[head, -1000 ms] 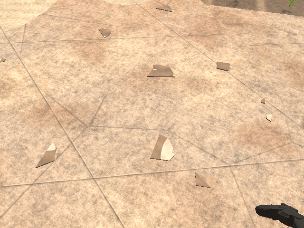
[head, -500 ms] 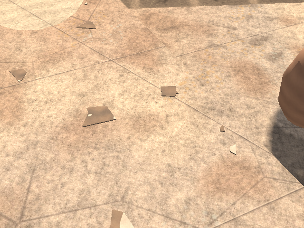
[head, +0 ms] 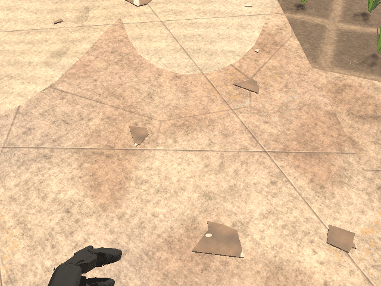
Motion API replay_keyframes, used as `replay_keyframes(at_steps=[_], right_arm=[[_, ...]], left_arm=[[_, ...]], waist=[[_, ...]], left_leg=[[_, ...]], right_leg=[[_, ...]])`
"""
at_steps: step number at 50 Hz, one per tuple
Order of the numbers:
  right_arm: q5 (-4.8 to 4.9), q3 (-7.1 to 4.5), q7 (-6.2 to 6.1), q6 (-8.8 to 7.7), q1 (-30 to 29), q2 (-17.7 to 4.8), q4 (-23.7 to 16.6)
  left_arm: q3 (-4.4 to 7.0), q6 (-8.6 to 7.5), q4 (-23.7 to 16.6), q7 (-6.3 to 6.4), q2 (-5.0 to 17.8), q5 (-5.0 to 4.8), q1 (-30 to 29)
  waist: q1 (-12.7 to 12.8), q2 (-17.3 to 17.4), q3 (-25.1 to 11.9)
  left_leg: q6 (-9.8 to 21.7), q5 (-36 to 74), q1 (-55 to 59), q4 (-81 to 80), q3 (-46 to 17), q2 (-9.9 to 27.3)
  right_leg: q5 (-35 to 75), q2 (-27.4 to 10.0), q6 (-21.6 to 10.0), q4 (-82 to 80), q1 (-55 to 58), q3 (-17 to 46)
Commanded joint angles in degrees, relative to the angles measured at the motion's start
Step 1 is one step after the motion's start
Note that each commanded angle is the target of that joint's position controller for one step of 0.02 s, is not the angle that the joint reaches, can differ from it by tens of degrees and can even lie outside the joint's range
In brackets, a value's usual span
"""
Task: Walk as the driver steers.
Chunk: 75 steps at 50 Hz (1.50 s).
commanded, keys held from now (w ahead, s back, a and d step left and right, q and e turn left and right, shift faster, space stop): w+q+shift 0.54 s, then w+e+shift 0.46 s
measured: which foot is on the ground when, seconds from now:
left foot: down 0.00-0.22, up 0.24-0.64, down 0.66-1.00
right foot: up 0.00-0.18, down 0.20-0.64, up 0.66-1.00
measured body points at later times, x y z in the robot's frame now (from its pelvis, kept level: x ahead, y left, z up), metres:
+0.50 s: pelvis +0.44 -0.04 +0.00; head +0.46 -0.03 +0.45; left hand +0.26 +0.21 -0.11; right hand +0.78 -0.14 -0.05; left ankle +0.51 +0.10 -0.65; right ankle +0.38 -0.19 -0.73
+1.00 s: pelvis +0.84 +0.19 -0.01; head +0.86 +0.20 +0.44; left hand +0.87 +0.49 -0.11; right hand +0.93 -0.07 -0.14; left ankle +0.67 +0.15 -0.73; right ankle +1.08 +0.17 -0.66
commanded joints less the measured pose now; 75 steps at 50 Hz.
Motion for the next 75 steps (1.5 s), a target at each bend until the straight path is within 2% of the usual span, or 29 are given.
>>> replay_keyframes(at_steps=[1, 7, 10, 11, 12, 15, 20, 28, 31, 33, 34, 35, 36, 38, 44, 51, 54, 55, 56, 57, 58, 60, 62, 65, 67, 68, 72, 74, 75], right_arm=[[0.33, -2.30, 0.00, -2.42, -5.23, -8.93, -6.27], [0.55, -3.64, 0.13, -2.07, -2.92, -10.80, -6.33], [-0.22, -4.04, 0.42, -2.63, -8.86, -13.54, -7.77], [-0.51, -1.70, 0.15, -3.39, -10.16, -5.18, -9.83], [2.60, 0.35, 0.43, -3.21, -2.68, -0.09, -13.80], [-1.20, -0.15, 1.00, -0.66, -12.54, -6.74, -11.37], [-1.71, 1.77, 3.90, 2.19, -20.17, -1.78, -16.71], [-1.46, 3.73, 5.85, 1.85, -33.67, -0.81, -20.73], [-2.32, 2.59, 3.89, 1.11, -22.60, -3.91, -16.15], [-2.69, -0.43, 1.52, 0.83, -1.54, -9.48, -9.29], [-3.17, -1.54, 0.25, 0.68, -2.61, -14.38, -8.56], [-3.25, -1.89, -0.23, 0.36, -2.61, -15.79, -10.99], [-2.43, -2.01, -0.73, 0.02, -3.29, -12.42, -9.69], [-2.34, -0.65, -0.66, -1.94, -8.02, -6.89, -6.93], [-0.36, 0.78, 0.12, -5.89, -7.87, -1.94, -3.27], [0.10, 1.18, -1.79, -6.37, -4.39, -5.18, -1.38], [-1.16, -0.35, -3.87, -3.56, -8.28, -10.73, -3.19], [-1.80, -0.79, -3.88, -2.47, -12.25, -11.79, -4.62], [-1.77, -0.78, -2.78, -1.88, -14.50, -10.31, -4.48], [-2.87, 2.15, -1.46, -3.42, -14.29, 0.21, -8.27], [-1.19, 3.14, -1.19, -4.89, -10.99, -0.19, -14.07], [-1.86, 3.13, -0.71, -6.61, -15.82, -4.73, -13.79], [-3.50, 3.61, -0.86, -4.48, -15.92, -4.04, -13.81], [-2.98, 4.34, -0.72, -1.83, -18.79, -2.54, -16.10], [-2.00, 5.16, -0.41, -1.81, -22.64, -0.37, -17.95], [0.14, 4.24, -1.33, -4.29, -30.95, 0.51, -20.80], [2.07, 1.36, -2.24, -5.45, -30.21, -3.66, -22.03], [1.04, -0.16, -2.62, -5.36, -17.02, -5.28, -19.16], [-0.01, 0.07, -2.60, -4.70, -7.99, -5.78, -16.89]], left_arm=[[1.37, 0.66, -4.64, -0.67, 6.35, -1.05, -3.49], [2.23, -0.23, -5.67, -0.34, 8.85, -2.52, -6.01], [5.86, -1.04, 0.52, 1.84, 16.14, -2.41, 19.24], [7.28, -1.28, 2.60, 3.06, 19.91, -0.76, 32.03], [8.15, -0.91, 1.49, 2.50, 24.46, 0.61, 24.24], [6.12, 0.02, 1.47, 1.49, 10.94, -0.43, 14.44], [5.33, -2.37, 9.06, 0.19, 7.83, -2.54, 20.33], [5.77, -3.20, 13.55, 0.84, 11.80, -1.85, 25.50], [6.37, -1.38, 14.89, 1.93, 17.42, -2.04, 26.85], [6.31, -0.17, 13.70, 1.94, 18.52, -2.44, 22.02], [4.71, -0.19, 11.89, 0.84, 9.15, -1.62, 25.49], [4.54, -0.43, 8.90, 0.96, 9.27, -5.42, 28.70], [5.36, -0.95, 7.75, 1.18, 13.02, -5.06, 19.64], [4.71, -0.61, 9.31, 0.34, 9.70, -4.43, 18.98], [4.57, 3.58, 9.78, -2.52, 5.24, -3.23, 13.59], [3.63, 2.31, 6.10, -4.50, 5.69, -3.29, 2.77], [5.71, 3.01, 10.55, -3.75, 11.49, -3.25, 19.90], [7.38, 3.18, 14.29, -2.93, 14.49, -3.06, 32.73], [9.06, 3.21, 15.99, -1.67, 16.76, -3.77, 38.05], [9.87, 3.89, 16.07, -0.95, 20.20, -3.81, 31.98], [10.54, 4.08, 13.00, -0.82, 23.74, -2.76, 28.01], [9.11, 3.83, 11.93, 0.00, 15.42, -2.60, 23.09], [8.33, 2.17, 11.48, 0.30, 14.25, -3.14, 19.63], [8.27, 0.09, 10.82, -0.03, 15.54, -3.62, 17.68], [8.72, 0.35, 11.16, -0.09, 15.46, -4.22, 18.50], [7.88, 0.15, 9.28, 1.01, 10.49, -7.56, 18.76], [9.12, 2.75, 10.29, 2.98, 13.71, -6.30, 20.36], [8.79, 3.18, 7.39, 3.02, 11.53, -5.99, 15.16], [6.81, 3.77, 5.55, 2.87, 4.78, -3.82, 17.50]], waist=[[2.65, -1.88, 4.64], [-0.73, 3.23, -0.41], [13.51, 1.49, -14.15], [16.93, -8.10, -21.69], [7.37, -28.22, -25.92], [7.30, -2.14, -6.12], [4.65, -4.50, 0.16], [4.86, -1.58, 6.97], [-2.38, -6.56, 0.01], [-13.02, -6.98, -8.61], [-5.15, 7.82, -13.67], [-3.98, 9.74, -25.73], [-5.49, -0.10, -17.33], [0.96, -3.71, -1.25], [4.93, 1.40, 5.80], [4.60, 2.95, 4.15], [14.85, 7.74, -5.78], [21.00, 7.09, -10.18], [23.39, 0.62, -9.71], [13.82, -15.37, -5.05], [10.18, -14.20, -16.92], [7.08, 4.79, -3.36], [2.10, 7.60, 3.49], [0.15, 6.45, 5.40], [2.20, 2.56, 2.10], [6.10, 3.73, 0.60], [5.94, -5.24, -5.71], [-1.47, -7.31, -13.63], [-2.36, -0.80, -22.68]], left_leg=[[6.99, 6.92, -14.91, -16.67, -17.80, 11.96], [1.10, 24.78, 0.02, -8.02, -20.82, 13.93], [-2.85, 35.61, -3.93, 22.09, -17.89, 10.84], [-2.59, 6.20, -14.20, 42.15, -13.12, 7.57], [-4.31, -16.15, -30.59, 54.61, -6.61, 3.50], [-4.89, -2.28, -34.91, 53.28, -1.83, 14.42], [-5.73, 2.29, -37.30, 49.95, -0.32, 19.01], [-1.67, 13.88, -24.75, 20.79, 13.04, 13.30], [1.18, 4.39, -7.55, 16.45, 12.20, 6.27], [3.87, 1.21, 18.47, 6.66, 4.09, 9.05], [3.35, -1.69, 31.47, 10.12, -12.23, 25.04], [9.16, -7.21, 40.34, 0.18, -39.83, 38.50], [6.40, -8.23, 31.12, -5.91, -33.69, 34.46], [3.88, 0.48, 11.37, -10.48, -20.18, 30.66], [-4.46, 14.08, -0.42, -20.30, 4.32, 22.67], [-10.48, 60.24, 10.11, -16.60, 18.95, 21.34], [-11.32, 83.88, 13.85, 7.39, 18.08, 24.99], [-10.52, 79.76, 7.82, 24.68, 16.41, 25.65], [-10.04, 43.91, -1.56, 50.16, 17.16, 18.60], [-11.46, -14.33, -27.22, 72.40, 12.37, 8.54], [-12.01, -15.45, -41.05, 78.05, -0.56, 8.80], [-10.57, -5.41, -40.59, 63.48, -2.95, 15.33], [-12.68, -5.71, -32.57, 54.92, -2.19, 18.16], [-15.70, -3.76, -21.14, 37.50, 2.84, 18.55], [-14.78, 7.78, -15.65, 24.43, 5.40, 15.42], [-15.35, 10.89, -13.53, 15.57, 2.84, 10.64], [-15.13, 24.19, -3.05, -1.93, 0.00, 5.88], [-13.10, 35.56, 12.47, -5.81, -1.45, 10.05], [-8.23, 50.92, 28.56, 3.95, -12.37, 24.71]], right_leg=[[12.21, 0.81, 1.28, -16.23, 7.77, -5.65], [20.32, 6.19, -0.74, -35.80, 16.75, -5.07], [5.83, 5.64, -3.08, -34.17, 44.67, -4.06], [-16.21, -8.24, -3.99, -35.46, 58.13, 10.08], [-31.56, -21.08, -9.30, -51.77, 62.76, 46.65], [-18.25, -13.09, -9.58, -50.99, 41.67, 22.52], [8.96, -8.63, -6.32, -54.70, 34.18, -0.82], [50.39, -4.32, -2.54, -57.99, 34.34, -22.15], [80.38, -8.26, -5.00, -42.46, 38.52, -20.70], [68.13, -6.93, -7.90, -11.31, 27.16, -20.06], [-7.20, 1.77, -7.65, 12.44, 11.19, -17.43], [-12.31, 8.37, -8.05, 27.27, -2.54, -3.68], [-2.61, 5.31, -8.36, 24.86, -6.27, -1.26], [1.95, 0.99, -7.73, 15.50, -3.38, -2.53], [11.35, -1.88, -6.34, 1.97, -2.71, -4.17], [27.29, 7.18, -11.15, -24.00, 6.87, -18.14], [15.84, 13.28, -13.87, -23.56, 24.69, -18.65], [10.35, 13.11, -16.45, -24.59, 37.04, -14.61], [7.93, 10.65, -19.75, -30.54, 44.92, -8.86], [18.92, 3.42, -23.73, -26.32, 52.40, 7.21], [1.58, -5.83, -33.86, -40.86, 62.50, 34.16], [-12.21, -6.32, -27.33, -54.27, 44.47, 36.42], [5.23, -1.51, -24.83, -53.79, 27.32, 26.90], [39.98, 5.49, -22.13, -52.43, 13.18, 12.74], [51.46, 11.10, -17.05, -47.34, 13.99, 6.51], [39.72, 12.83, -14.12, -46.21, 12.42, 9.78], [27.96, 13.73, -7.19, -36.81, 21.29, 15.45], [26.63, 16.93, -2.45, -19.04, 20.95, 12.40], [-12.21, 19.02, -0.97, -1.64, 12.46, 7.83]])
Next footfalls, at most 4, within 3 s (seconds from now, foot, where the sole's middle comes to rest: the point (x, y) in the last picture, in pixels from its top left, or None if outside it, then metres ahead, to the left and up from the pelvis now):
0.20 right None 0.42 -0.18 -0.77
0.66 left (143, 235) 0.70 0.18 -0.77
1.12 right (125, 146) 1.15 0.27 -0.77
1.50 left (91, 96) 1.51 0.46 -0.77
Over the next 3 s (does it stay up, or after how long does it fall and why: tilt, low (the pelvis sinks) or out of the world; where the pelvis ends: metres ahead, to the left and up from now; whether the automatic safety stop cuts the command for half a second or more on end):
stays up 1.43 0.35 0.01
